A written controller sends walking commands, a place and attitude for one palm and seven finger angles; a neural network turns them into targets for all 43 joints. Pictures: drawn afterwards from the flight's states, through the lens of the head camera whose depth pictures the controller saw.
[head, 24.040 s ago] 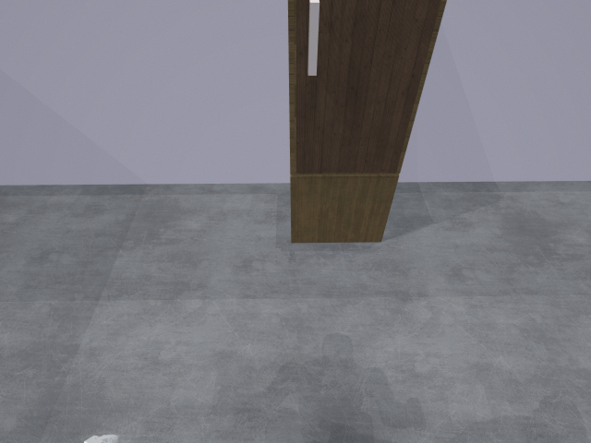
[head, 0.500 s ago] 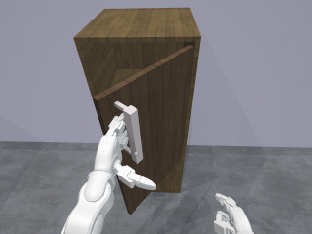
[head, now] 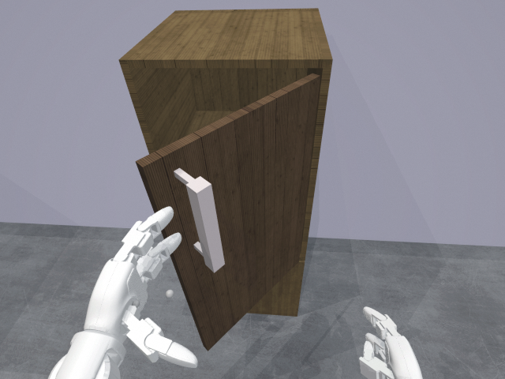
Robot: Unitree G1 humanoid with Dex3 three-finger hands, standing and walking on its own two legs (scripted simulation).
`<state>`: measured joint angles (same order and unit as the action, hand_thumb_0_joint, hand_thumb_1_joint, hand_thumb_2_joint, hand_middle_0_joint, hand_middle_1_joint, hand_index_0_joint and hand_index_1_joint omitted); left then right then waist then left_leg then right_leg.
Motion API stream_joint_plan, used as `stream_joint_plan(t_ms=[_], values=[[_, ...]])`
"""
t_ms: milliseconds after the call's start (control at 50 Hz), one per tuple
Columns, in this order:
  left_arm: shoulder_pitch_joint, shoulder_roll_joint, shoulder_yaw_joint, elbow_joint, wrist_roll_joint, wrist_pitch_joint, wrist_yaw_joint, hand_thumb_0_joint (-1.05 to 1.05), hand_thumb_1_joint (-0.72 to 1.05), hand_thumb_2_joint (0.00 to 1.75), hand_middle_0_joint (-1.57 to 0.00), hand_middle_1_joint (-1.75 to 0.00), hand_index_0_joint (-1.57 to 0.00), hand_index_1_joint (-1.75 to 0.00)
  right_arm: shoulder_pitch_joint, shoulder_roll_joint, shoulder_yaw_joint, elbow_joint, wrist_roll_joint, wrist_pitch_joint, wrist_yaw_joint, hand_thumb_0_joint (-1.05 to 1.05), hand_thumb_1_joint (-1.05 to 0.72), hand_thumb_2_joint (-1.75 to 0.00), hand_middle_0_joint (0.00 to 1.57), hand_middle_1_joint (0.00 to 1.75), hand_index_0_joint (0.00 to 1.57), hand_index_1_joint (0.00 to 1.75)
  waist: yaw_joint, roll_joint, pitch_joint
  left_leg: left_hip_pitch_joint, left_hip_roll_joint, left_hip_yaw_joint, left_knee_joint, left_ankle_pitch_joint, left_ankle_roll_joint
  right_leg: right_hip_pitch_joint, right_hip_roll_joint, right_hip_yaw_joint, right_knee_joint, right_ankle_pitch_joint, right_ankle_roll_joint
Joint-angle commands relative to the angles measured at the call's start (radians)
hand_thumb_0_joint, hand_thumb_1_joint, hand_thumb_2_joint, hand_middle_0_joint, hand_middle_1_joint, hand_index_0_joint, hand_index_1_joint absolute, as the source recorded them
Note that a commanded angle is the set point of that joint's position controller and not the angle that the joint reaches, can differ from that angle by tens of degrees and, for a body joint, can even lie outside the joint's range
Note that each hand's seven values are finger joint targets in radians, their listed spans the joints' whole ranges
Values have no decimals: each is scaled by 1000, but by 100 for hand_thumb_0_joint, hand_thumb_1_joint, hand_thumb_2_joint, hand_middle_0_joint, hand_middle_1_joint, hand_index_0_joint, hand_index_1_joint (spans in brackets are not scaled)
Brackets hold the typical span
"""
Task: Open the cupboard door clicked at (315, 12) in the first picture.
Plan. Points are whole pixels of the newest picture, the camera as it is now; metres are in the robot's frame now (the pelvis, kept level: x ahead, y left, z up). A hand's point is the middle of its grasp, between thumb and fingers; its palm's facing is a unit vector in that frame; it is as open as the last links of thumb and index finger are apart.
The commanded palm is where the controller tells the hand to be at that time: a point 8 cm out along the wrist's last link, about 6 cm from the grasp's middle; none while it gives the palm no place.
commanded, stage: slide the hand sideways off the handle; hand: left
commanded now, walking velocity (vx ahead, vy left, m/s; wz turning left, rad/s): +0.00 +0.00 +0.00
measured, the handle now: (199, 222) +0.30 +0.12 +0.14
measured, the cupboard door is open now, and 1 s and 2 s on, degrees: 50 50 50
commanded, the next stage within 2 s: draw the hand back to the body in 0.20 s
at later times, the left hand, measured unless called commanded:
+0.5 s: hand (129, 300) +0.17 +0.17 +0.14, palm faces +0.02 -1.00 -0.08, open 16.3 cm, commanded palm +0.13 +0.23 +0.14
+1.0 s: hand (79, 290) +0.17 +0.23 +0.15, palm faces +0.28 -0.91 -0.31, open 14.9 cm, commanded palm +0.13 +0.28 +0.16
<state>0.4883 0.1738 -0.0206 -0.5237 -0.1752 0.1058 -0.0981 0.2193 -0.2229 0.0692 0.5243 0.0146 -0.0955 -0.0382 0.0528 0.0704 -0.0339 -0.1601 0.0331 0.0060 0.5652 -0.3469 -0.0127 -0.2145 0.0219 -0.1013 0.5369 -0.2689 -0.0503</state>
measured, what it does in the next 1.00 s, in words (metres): stands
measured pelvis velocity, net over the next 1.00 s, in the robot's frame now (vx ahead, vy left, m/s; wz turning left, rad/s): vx -0.01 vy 0.03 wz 0.00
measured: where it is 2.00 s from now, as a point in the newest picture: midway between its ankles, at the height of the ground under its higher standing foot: outside the picture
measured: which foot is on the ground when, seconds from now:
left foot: down 0.00-1.00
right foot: down 0.00-1.00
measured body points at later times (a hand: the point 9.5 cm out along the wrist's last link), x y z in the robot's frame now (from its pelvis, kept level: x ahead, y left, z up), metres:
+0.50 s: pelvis +0.00 +0.02 +0.00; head -0.03 +0.00 +0.44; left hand +0.17 +0.23 +0.14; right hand +0.20 -0.18 -0.06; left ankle -0.02 +0.13 -0.73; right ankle +0.02 -0.08 -0.73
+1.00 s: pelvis -0.01 +0.03 +0.01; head -0.03 +0.02 +0.45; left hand +0.15 +0.28 +0.17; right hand +0.19 -0.17 -0.06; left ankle -0.02 +0.13 -0.73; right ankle +0.02 -0.08 -0.73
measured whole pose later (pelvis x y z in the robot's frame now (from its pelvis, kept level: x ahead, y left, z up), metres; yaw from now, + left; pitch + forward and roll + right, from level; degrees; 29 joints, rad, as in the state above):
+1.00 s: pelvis -0.01 +0.03 +0.01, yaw +0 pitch -5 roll -1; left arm 0.53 0.29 0.16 -0.52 -0.06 -0.04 0.05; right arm 0.22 -0.22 0.07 0.59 -0.01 -0.20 -0.06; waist 0.08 0.05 0.02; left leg -0.12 0.01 0.02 0.52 -0.32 0.02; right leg -0.16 0.00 -0.09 0.46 -0.22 -0.01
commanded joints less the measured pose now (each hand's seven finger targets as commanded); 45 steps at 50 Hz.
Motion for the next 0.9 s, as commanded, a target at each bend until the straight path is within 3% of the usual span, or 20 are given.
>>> stream_joint_plan(t_ms=[0,40,60,100,260,300,340,360,440,520,560,620,660,680,720,780,800,820,840,880], values=[[-62,85,132,-212,-20,-79,8,0,-50,30,-15,-30,-15,-30,-142,-76,-37,-172,2,-93,-15,0,-90,-90,20,30,20,30,16,-90,-45,-73,-32,-10,-46,193,42,39,-43,95,-117,96,37],[-41,86,135,-210,-29,-82,0,0,-50,30,-15,-30,-15,-30,-143,-76,-38,-171,5,-106,-14,0,-90,-90,20,30,20,30,16,-78,-38,-76,-32,-13,-39,191,42,31,-44,96,-116,90,35],[-27,97,155,-207,-37,-87,-4,0,-50,30,-15,-30,-15,-30,-136,-78,-38,-169,6,-111,-15,0,-90,-90,20,30,20,30,17,-114,-35,-86,-30,-13,-37,190,43,32,-44,97,-115,93,40],[-7,129,199,-215,-46,-90,-13,0,-50,30,-15,-30,-15,-30,-134,-81,-41,-163,5,-118,-17,0,-90,-90,20,30,20,30,24,-100,-56,-93,-32,-14,-28,205,42,48,-46,104,-107,116,39],[-60,85,119,-249,-75,-137,-80,0,-50,30,-15,-30,-15,-30,-116,-99,-40,-158,14,-189,-21,0,-90,-90,20,30,20,30,-6,-56,-39,-95,-33,-31,-14,184,44,1,-40,83,-82,104,38],[-77,115,141,-237,-67,-139,-79,0,-50,30,-15,-30,-15,-30,-110,-103,-41,-149,14,-203,-24,0,-90,-90,20,30,20,30,-2,-59,-37,-108,-33,-36,-18,158,42,-9,-38,78,-81,63,37],[-101,140,165,-224,-58,-130,-67,0,-50,30,-15,-30,-15,-30,-120,-101,-39,-140,14,-209,-28,0,-90,-90,20,30,20,30,2,-57,-9,-118,-33,-41,-21,129,40,-20,-40,85,-95,0,33],[-99,138,172,-231,-57,-126,-62,0,-50,30,-15,-30,-15,-30,-122,-97,-39,-142,13,-210,-29,0,-90,-90,20,30,20,30,8,-30,-24,-109,-34,-42,-29,133,40,-14,-42,77,-89,11,31],[-74,142,199,-214,-68,-99,-61,0,-50,30,-15,-30,-15,-30,-134,-93,-31,-138,14,-206,-28,0,-90,-90,20,30,20,30,23,-37,-43,-111,-32,-45,-48,172,35,21,-34,48,-60,91,26],[-110,143,208,-221,-86,-69,-77,0,-50,30,-15,-30,-15,-30,-142,-99,-25,-138,19,-201,-29,0,-90,-90,20,30,20,30,18,-53,-33,-108,-28,-49,-64,162,32,13,-25,36,-60,88,30],[-140,146,208,-223,-89,-55,-81,0,-50,30,-15,-30,-15,-30,-151,-99,-22,-138,20,-201,-31,0,-90,-90,20,30,20,30,18,-24,-27,-102,-29,-50,-71,143,31,8,-27,38,-67,62,30],[-136,167,245,-207,-97,-37,-88,0,-50,30,-15,-30,-15,-30,-149,-101,-23,-132,22,-197,-35,0,-90,-90,20,30,20,30,21,-48,-37,-95,-27,-53,-74,156,30,16,-23,36,-72,73,30],[-151,180,260,-215,-100,-32,-90,0,-50,30,-15,-30,-15,-30,-157,-101,-21,-128,22,-195,-35,0,-90,-90,20,30,20,30,23,-14,-37,-88,-29,-53,-84,160,26,21,-24,34,-74,77,27],[-145,176,258,-215,-104,-32,-95,0,-50,30,-15,-30,-15,-30,-157,-100,-19,-131,22,-197,-35,0,-90,-90,20,30,20,30,23,-33,-38,-85,-28,-55,-85,169,26,25,-23,31,-71,89,27],[-147,188,275,-222,-110,-31,-105,0,-43,33,-15,-30,-15,-30,-153,-103,-21,-129,23,-199,-34,0,-90,-90,20,30,20,30,23,-34,-57,-75,-28,-55,-86,189,24,33,-20,27,-68,117,27],[-145,188,285,-206,-120,-29,-114,0,-32,37,-16,-30,-16,-30,-159,-105,-20,-122,27,-200,-33,0,-90,-90,20,30,20,30,21,-27,-31,-78,-27,-57,-93,182,20,25,-16,22,-71,110,26],[-180,312,292,-319,51,-127,31,0,-29,39,-16,-30,-16,-30,-152,-96,-33,-128,-9,-199,-42,0,-90,-90,20,30,20,30,31,-21,-2,-108,-23,-45,-118,162,33,65,-22,65,-117,94,22],[-66,243,283,-204,62,-144,92,0,-26,40,-16,-30,-16,-30,-135,-85,-33,-105,-21,-197,-45,0,-90,-90,20,30,20,30,22,-51,48,-119,-19,-40,-126,134,27,53,-29,68,-139,57,17],[-54,235,265,-206,84,-161,125,0,-22,42,-16,-30,-16,-30,-138,-95,-39,-96,-21,-186,-41,0,-90,-90,20,30,20,30,24,-65,58,-105,-16,-42,-134,131,30,56,-30,76,-156,49,14],[-49,211,240,-216,109,-197,157,0,-15,45,-16,-30,-16,-30,-137,-91,-40,-96,-24,-169,-35,0,-90,-90,20,30,20,30,16,-13,38,-70,-11,-36,-154,150,31,78,-36,73,-154,64,16]])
